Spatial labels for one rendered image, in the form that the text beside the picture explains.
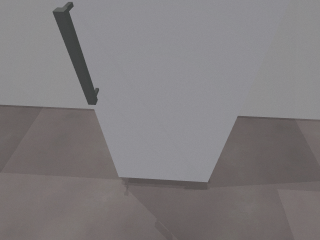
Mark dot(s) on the fridge door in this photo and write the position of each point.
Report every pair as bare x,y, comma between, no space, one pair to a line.
173,76

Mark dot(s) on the handle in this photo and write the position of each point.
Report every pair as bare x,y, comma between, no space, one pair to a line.
68,33

